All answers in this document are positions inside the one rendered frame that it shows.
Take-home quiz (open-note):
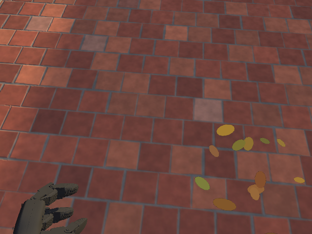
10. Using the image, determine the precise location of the left robot hand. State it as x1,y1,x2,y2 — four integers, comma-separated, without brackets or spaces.
13,182,88,234

